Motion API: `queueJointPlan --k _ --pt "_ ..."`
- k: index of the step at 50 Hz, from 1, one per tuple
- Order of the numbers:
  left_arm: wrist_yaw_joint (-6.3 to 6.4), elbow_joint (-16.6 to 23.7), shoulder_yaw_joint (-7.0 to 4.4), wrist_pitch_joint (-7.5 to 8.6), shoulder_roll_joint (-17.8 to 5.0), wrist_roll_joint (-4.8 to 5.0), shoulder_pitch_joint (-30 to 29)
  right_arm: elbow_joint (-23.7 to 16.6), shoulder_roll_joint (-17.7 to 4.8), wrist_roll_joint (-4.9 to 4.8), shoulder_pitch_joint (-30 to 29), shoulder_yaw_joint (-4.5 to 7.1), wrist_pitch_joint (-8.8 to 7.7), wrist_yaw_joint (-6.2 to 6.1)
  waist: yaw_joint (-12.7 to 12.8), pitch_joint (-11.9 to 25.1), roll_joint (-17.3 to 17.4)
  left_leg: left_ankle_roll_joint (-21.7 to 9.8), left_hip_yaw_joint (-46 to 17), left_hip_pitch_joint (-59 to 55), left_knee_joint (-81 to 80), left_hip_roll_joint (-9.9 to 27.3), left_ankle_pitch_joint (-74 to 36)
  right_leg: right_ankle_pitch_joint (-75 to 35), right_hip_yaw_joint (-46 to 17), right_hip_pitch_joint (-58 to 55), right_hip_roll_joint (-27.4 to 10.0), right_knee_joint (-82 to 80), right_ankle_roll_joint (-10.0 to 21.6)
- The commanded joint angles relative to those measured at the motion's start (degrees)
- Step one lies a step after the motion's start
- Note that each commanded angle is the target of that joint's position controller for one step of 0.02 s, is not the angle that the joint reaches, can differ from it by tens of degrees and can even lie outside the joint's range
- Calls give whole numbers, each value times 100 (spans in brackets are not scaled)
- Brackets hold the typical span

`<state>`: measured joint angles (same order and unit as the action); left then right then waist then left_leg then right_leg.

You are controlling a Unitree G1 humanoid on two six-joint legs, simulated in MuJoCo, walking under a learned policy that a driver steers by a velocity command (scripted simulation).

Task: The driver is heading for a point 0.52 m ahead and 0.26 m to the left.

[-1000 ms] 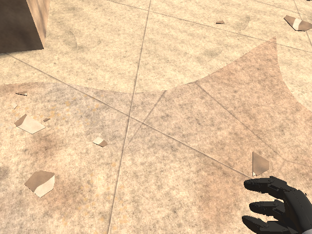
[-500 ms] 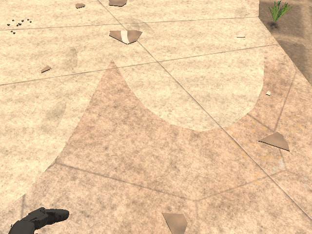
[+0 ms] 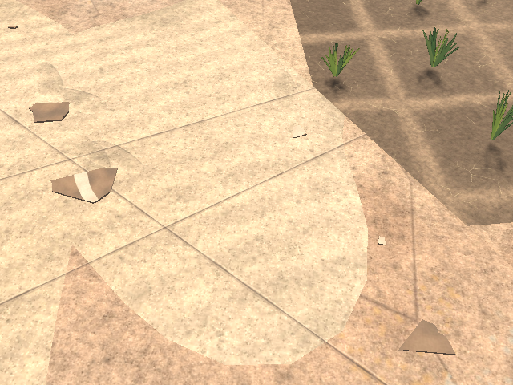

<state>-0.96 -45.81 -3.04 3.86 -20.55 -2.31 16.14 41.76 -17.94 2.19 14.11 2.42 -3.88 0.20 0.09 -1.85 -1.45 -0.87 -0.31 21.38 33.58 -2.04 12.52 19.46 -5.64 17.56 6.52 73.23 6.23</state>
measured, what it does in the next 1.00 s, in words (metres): walks ahead, turning left: right foot, then left foot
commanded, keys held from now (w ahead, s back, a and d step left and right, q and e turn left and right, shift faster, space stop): q+shift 1.00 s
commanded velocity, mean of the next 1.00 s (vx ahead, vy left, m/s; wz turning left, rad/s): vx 0.20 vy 0.00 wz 0.77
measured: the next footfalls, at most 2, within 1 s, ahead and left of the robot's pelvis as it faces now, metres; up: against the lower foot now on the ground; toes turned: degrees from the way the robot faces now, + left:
right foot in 0.26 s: +0.41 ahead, -0.07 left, +0.00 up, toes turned +17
left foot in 0.68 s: +0.32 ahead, +0.18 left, +0.00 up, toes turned +37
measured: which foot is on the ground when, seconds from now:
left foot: down 0.00-0.26, up 0.28-0.66, down 0.68-1.00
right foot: up 0.00-0.24, down 0.26-0.68, up 0.70-1.00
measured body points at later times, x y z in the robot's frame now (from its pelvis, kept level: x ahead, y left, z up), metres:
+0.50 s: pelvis +0.27 +0.00 +0.01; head +0.32 +0.02 +0.46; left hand +0.35 +0.31 -0.08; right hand +0.51 -0.24 -0.08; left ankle +0.24 +0.13 -0.65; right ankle +0.37 -0.09 -0.72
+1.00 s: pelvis +0.32 +0.05 +0.01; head +0.34 +0.10 +0.46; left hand +0.23 +0.38 -0.09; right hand +0.66 +0.00 -0.05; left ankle +0.28 +0.15 -0.72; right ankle +0.47 -0.02 -0.69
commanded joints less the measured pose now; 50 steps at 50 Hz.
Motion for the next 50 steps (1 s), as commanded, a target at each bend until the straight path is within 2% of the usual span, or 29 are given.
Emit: queueJointPlan --k 1,2,4,5,6,8,10,12,13,14,15,16,17,18,20,22,25,31,33,34,35,36,37,38,39,41,44,46,50 --pt "-63 791 112 60 -93 -198 -556 194 -445 -87 827 103 -127 67 -36 -41 415 -1237 -2655 -1660 -1662 1434 -1789 94 31 2206 -658 -222 -297" --pt "-48 866 158 41 -17 -216 -610 353 -399 -154 1027 83 -183 84 6 -39 457 -1236 -2394 -1643 -1615 1349 -3193 229 118 2174 -683 -599 -438" --pt "-71 1059 271 61 110 -154 -814 469 -588 -169 995 124 -191 52 145 45 525 -1179 -1797 -1252 -1717 1050 -4382 -58 372 1735 -602 -1759 -642" --pt "-51 1181 272 245 116 302 -1158 134 -681 -494 405 187 -256 -56 170 15 555 -1188 -1705 -1076 -1808 983 -3841 -393 240 1534 -574 -2698 -721" --pt "-63 1253 327 331 105 299 -1499 74 -977 -537 291 280 -243 -128 98 140 574 -1086 -1582 -708 -1897 854 -3563 -962 340 885 -434 -3449 -756" --pt "-45 1312 234 351 -82 225 -1744 117 -1232 -470 649 416 -157 -195 3 350 599 -796 -1693 -485 -1893 760 -2849 -2258 225 -110 -186 -4256 -759" --pt "21 1312 119 285 -270 206 -1688 123 -1069 -452 840 434 -76 -237 51 374 647 -502 -1798 -473 -1517 639 -2527 -2784 50 -646 -186 -4585 -667" --pt "121 1181 17 238 -354 116 -1107 -58 -876 -470 657 438 11 -255 397 689 652 -111 -1724 -364 -433 233 -2614 -3174 1 -1544 -382 -4874 -544" --pt "171 1042 -39 210 -483 28 -382 -256 -619 -431 516 370 49 -235 712 1219 422 126 -1601 79 821 -40 -1754 -3753 -356 -2519 -987 -4737 -309" --pt "229 1022 -32 114 -686 -29 -34 -312 64 -281 1183 175 109 -222 423 1957 -968 348 -1082 994 2686 -554 2628 -6350 -1582 -3580 -2601 -4200 251" --pt "152 1067 -32 -25 -600 33 -154 -257 -192 -465 2386 134 174 -185 1 2952 -1763 419 -984 1319 4049 -270 3111 -5884 -3012 -3917 -3703 -4322 1120" --pt "150 1230 -30 -115 -322 131 -693 -176 -554 -496 2183 237 304 -225 -42 2445 -1069 563 -815 1614 4477 136 2491 -4381 -2793 -3270 -3288 -4687 1103" --pt "169 1264 29 -167 -18 199 -1002 -266 -733 -472 1602 322 408 -280 9 1637 -599 663 -504 1871 4446 294 2070 -3683 -1954 -2580 -2862 -4917 899" --pt "172 1242 47 -197 38 191 -1260 -304 -791 -424 1345 383 499 -340 -80 1246 -321 753 -413 1775 4463 462 1799 -3502 -1493 -1942 -2595 -5114 794" --pt "192 1115 -26 -193 -57 99 -1575 -511 -623 -376 1136 397 621 -355 -303 730 -458 773 -327 1334 4108 708 1540 -3396 -734 -793 -2338 -5490 743" --pt "233 955 -104 -142 -120 80 -1581 -743 -341 -365 809 333 637 -334 -266 663 -516 752 -207 1217 3463 786 1264 -3544 -206 -603 -2283 -5683 795" --pt "297 837 -204 -167 -275 142 -1664 -925 -275 -346 465 292 628 -208 -236 899 -439 609 -149 798 2454 906 495 -3359 288 -666 -2390 -5744 814" --pt "154 683 -379 -205 -647 348 -1585 -1219 -628 -359 -125 382 799 88 -143 651 -474 143 294 -44 791 736 116 -2320 1006 -740 -2554 -5440 371" --pt "110 583 -392 -226 -587 432 -1414 -1224 -704 -325 -57 469 820 86 -237 657 -235 -114 444 -616 -48 480 -238 -1746 1303 -679 -2401 -4755 -28" --pt "69 443 -365 -255 -402 403 -1080 -1156 -944 -285 232 580 810 16 -301 662 276 -353 107 -1223 -516 471 -941 -1133 1555 -280 -2090 -3927 -368" --pt "42 588 -317 -294 -222 176 -843 -1260 -1861 -274 438 806 775 -107 -121 560 2224 -1100 -2060 -2182 -937 1855 -3436 1286 2039 1411 -1250 -1929 -983" --pt "105 887 -285 -301 -247 54 -1404 -1482 -1887 -76 298 740 609 -63 -337 973 2055 -1986 -3348 -2171 -1214 2275 -2912 1937 753 2347 -636 -733 -1111" --pt "148 929 -339 -312 -448 168 -1693 -1455 -1650 -73 256 694 479 -1 -455 1016 1291 -1874 -2932 -2105 -1383 2104 -2402 1542 286 2497 -686 -372 -979" --pt "190 924 -341 -304 -418 247 -1655 -1408 -1523 -171 68 656 408 -25 -256 853 1030 -1583 -2603 -1928 -1374 1819 -1963 1030 125 2518 -748 -512 -857" --pt "238 817 -359 -303 -456 204 -1494 -1450 -1315 -287 -196 598 427 -71 -99 803 764 -1334 -2361 -1801 -1312 1626 -1719 660 52 2476 -828 -747 -840" --pt "235 744 -364 -287 -461 154 -1371 -1607 -1156 -274 -595 516 514 -183 86 880 868 -1198 -2084 -1298 -1222 1337 -2001 209 61 1916 -696 -1074 -923" --pt "190 662 -280 -262 -225 237 -1346 -1623 -1164 -266 -546 541 569 -255 47 1042 780 -1161 -2158 -1285 -1084 1119 -2005 -31 2 1566 -415 -2083 -1062" --pt "154 656 -237 -266 -149 256 -1393 -1630 -1212 -302 -548 573 604 -276 3 1060 845 -1130 -2394 -1181 -1036 1044 -1625 -119 -89 1303 -298 -2652 -1089" --pt "83 653 -274 -248 -262 286 -1349 -1654 -1216 -309 -612 595 655 -239 -53 948 1151 -1039 -2971 -914 -1025 914 -1098 -143 -214 783 -176 -3426 -1012"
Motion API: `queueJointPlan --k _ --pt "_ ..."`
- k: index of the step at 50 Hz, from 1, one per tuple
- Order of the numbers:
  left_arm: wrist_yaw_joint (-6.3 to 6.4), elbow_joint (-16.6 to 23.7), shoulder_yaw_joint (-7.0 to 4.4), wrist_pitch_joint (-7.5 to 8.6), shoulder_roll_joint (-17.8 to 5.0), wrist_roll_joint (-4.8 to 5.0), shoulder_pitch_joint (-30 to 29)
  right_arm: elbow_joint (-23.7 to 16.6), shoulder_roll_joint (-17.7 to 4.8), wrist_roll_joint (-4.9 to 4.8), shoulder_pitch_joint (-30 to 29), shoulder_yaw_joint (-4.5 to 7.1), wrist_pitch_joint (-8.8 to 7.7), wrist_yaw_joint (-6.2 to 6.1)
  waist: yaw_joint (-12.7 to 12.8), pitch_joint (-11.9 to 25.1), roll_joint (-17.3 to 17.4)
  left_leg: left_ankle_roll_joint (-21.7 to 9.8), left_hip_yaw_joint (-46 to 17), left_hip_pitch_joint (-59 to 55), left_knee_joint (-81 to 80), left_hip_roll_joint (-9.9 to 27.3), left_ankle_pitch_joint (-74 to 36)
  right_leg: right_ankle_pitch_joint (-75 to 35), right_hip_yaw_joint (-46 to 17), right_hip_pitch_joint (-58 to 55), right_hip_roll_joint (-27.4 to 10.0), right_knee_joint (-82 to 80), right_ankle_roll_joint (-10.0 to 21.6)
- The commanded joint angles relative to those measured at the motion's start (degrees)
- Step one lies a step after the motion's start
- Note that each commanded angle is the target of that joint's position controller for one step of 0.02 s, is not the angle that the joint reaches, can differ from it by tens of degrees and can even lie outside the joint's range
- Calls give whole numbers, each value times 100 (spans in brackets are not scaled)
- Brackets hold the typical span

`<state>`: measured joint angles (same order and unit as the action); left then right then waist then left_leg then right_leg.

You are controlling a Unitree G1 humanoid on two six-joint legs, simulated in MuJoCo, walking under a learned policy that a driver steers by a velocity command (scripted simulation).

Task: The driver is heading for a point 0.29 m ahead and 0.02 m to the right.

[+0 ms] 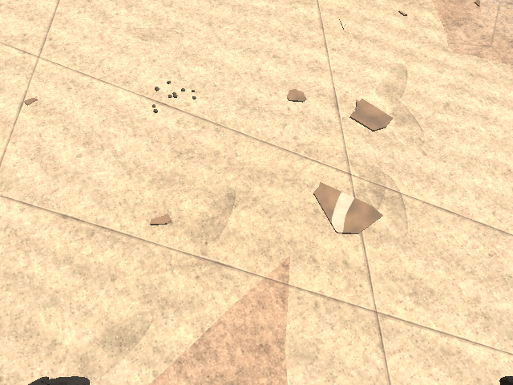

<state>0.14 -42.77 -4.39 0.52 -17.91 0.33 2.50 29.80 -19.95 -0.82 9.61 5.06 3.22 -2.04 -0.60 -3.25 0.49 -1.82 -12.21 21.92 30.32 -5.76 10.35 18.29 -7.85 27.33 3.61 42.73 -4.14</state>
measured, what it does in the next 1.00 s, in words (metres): walks ahead: right foot, then left foot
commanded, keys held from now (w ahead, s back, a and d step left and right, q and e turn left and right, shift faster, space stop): q+shift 0.16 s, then shift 0.24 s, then w+shift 0.08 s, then w+e+shift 0.16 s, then shift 0.36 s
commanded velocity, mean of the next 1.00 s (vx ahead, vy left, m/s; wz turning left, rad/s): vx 0.21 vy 0.00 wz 0.25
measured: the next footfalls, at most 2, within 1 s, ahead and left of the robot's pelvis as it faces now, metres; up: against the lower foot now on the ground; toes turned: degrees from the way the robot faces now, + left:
right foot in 0.08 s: +0.10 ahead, -0.13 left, +0.00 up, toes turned +14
left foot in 0.50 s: -0.01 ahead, +0.11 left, +0.00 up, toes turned +18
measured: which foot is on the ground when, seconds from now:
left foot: down 0.00-0.10, up 0.12-0.48, down 0.50-0.94, up 0.96-1.00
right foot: up 0.00-0.06, down 0.08-0.50, up 0.52-0.90, down 0.92-1.00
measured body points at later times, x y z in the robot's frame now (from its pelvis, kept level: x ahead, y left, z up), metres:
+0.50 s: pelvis +0.01 +0.00 +0.00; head +0.03 +0.02 +0.45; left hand +0.03 +0.31 -0.12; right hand +0.26 -0.19 -0.09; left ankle -0.05 +0.10 -0.74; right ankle +0.06 -0.14 -0.73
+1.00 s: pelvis +0.20 +0.04 -0.02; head +0.25 +0.05 +0.43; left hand +0.37 +0.31 -0.11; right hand +0.26 -0.23 -0.14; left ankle -0.02 +0.12 -0.66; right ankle +0.34 -0.02 -0.74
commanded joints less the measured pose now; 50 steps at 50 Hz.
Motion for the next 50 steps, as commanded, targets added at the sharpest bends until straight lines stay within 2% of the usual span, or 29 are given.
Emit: queueJointPlan --k 1,4,5,6,7,8,10,13,17,20,23,24,25,26,27,28,31,32,33,34,37,40,43,45,46,47,48,49,50 --pt "-43 349 -159 103 -560 31 60 -463 -999 -18 -188 333 -48 -4 23 1058 1022 -904 -1921 -935 -671 1243 -818 -16 -10 -351 116 -615 69" --pt "-57 216 -277 143 -716 21 539 -498 -835 -88 -379 288 -15 14 269 1015 910 -541 -1916 -402 -239 806 -161 -936 40 -1568 -206 -2112 296" --pt "-13 251 -354 98 -1048 -56 597 -443 -459 -60 19 186 1 34 53 1245 -82 -236 -1260 221 794 289 1660 -971 -905 -2362 -1371 -2397 719" --pt "13 276 -368 43 -1260 -238 418 -586 -512 -85 91 202 -45 51 -173 830 -1688 86 -19 1280 2105 -407 2533 -1310 -2311 -2085 -2301 -2841 1569" --pt "48 468 -304 77 -973 -295 109 -482 -1040 -10 237 349 -105 82 -215 649 -1411 295 60 1468 3156 171 2267 -1263 -2352 -1803 -2628 -2850 1881" --pt "122 587 -220 61 -653 -231 -183 -323 -1204 -43 265 419 -91 105 -232 524 -1044 387 220 1442 3544 350 1831 -1058 -1626 -1648 -2292 -2757 1717" --pt "225 611 -156 0 -511 -87 -232 -159 -887 15 322 341 -28 83 -132 416 -655 552 414 1518 4151 415 1310 -1098 -866 -1676 -1766 -2626 1514" --pt "250 484 -143 -75 -608 -104 255 -273 -454 -37 9 146 -61 91 159 454 -630 676 783 1557 3743 496 1245 -1968 -312 -2053 -1636 -2585 1684" --pt "147 415 -213 -133 -854 -68 410 -319 -237 46 -200 -7 -105 100 303 760 -969 711 968 859 2319 646 1555 -2551 -2 -2367 -1765 -2401 1774" --pt "70 339 -237 -163 -970 22 456 -201 -284 13 -72 -20 -103 125 297 832 -1188 624 1238 60 1226 561 1421 -2833 100 -2192 -1850 -2268 1748" --pt "-12 198 -183 -123 -923 225 704 234 -186 -63 699 -38 -110 214 3 833 -972 136 1621 -1648 -380 363 656 1027 129 -1017 -1716 -2511 1450" --pt "-55 155 -87 -52 -662 163 700 423 -217 -90 1102 -21 -130 218 -221 740 -744 -24 1513 -2484 -495 386 988 1800 335 -208 -1506 -2160 1152" --pt "-154 243 90 37 -155 34 470 558 -479 -58 1743 41 -179 171 -532 673 279 -363 -100 -3423 -1147 1465 2118 1765 784 1102 -1024 -431 680" --pt "-174 650 101 173 -89 153 -29 516 -1317 90 1890 243 -296 206 -680 293 1444 -1225 -2404 -3240 -1986 2834 4084 1548 1132 2800 -459 1032 488" --pt "-121 806 -15 286 -533 298 -502 515 -1082 175 1767 200 -532 205 -802 -138 940 -1478 -2770 -2679 -2392 2983 4391 1042 371 3101 -766 1849 595" --pt "-119 741 -58 326 -573 370 -261 535 -752 192 1392 89 -710 184 -496 -447 1014 -1255 -2193 -2599 -2332 2798 3784 312 21 3332 -781 2024 702" --pt "-136 341 -140 332 -603 201 463 505 -278 115 962 -43 -926 143 -159 -188 905 -582 -362 -2483 -2326 2165 2018 -985 -174 2837 -751 2055 546" --pt "-341 147 -121 88 -501 -463 624 691 -415 338 1074 -75 -808 167 -80 -49 497 -330 298 -1867 -2572 1845 1587 -1024 264 2024 -494 2262 441" --pt "-217 245 -151 167 -422 193 699 578 -220 191 1019 -45 -920 131 -53 -239 839 -503 443 -2056 -2472 1925 993 -1456 36 2394 -663 2220 359" --pt "-170 234 -98 196 -372 256 614 682 -95 173 1095 -93 -953 126 -112 -281 650 -541 714 -2060 -2421 1885 378 -1650 -42 2404 -643 2052 309" --pt "-207 469 7 295 -151 49 147 821 -201 195 1049 -80 -909 96 -130 -459 395 -551 1512 -1511 -2373 1613 -1290 -2306 479 1586 -539 550 222" --pt "-379 715 178 369 172 -4 -453 1156 -427 52 1436 -33 -808 41 -364 -517 404 -593 1611 -1488 -2320 1720 -2239 -2580 1061 788 -524 -500 294" --pt "-474 764 126 397 -55 1 -295 1356 -586 -13 1489 6 -697 41 -174 -230 623 -531 1525 -2372 -1561 1926 -3854 -1990 1124 547 -328 -1086 630" --pt "-427 529 -22 412 -420 -56 568 1382 -682 -30 1328 32 -644 15 323 446 794 -360 1504 -2701 -495 1844 -5111 -1837 1239 -475 -16 -1339 908" --pt "-342 357 -112 417 -650 -67 1208 1391 -658 -26 1325 13 -637 18 687 875 639 -154 1668 -2360 488 1590 -5023 -2728 1170 -1600 -36 -1744 1106" --pt "-230 238 -192 367 -1135 -187 1846 1220 -365 163 1620 -102 -698 34 711 1814 -167 88 1606 -800 2102 1252 -2746 -5369 98 -3842 -1125 -927 1538" --pt "-181 182 -124 314 -1219 -219 1848 1385 295 179 2702 -353 -726 178 200 3050 -1324 438 1093 785 4368 293 3018 -6347 -2198 -5490 -2947 -964 2935" --pt "-151 255 -88 231 -804 -133 1978 1650 -451 -28 2222 -138 -737 203 739 3471 -501 446 113 623 4805 302 3081 -5356 -2201 -4945 -2648 -1426 2855" --pt "-140 271 -17 206 -688 -56 1313 1330 -540 -183 1468 -101 -695 193 556 2354 -575 412 388 1111 4634 653 2753 -4508 -1379 -4119 -2362 -1764 2504"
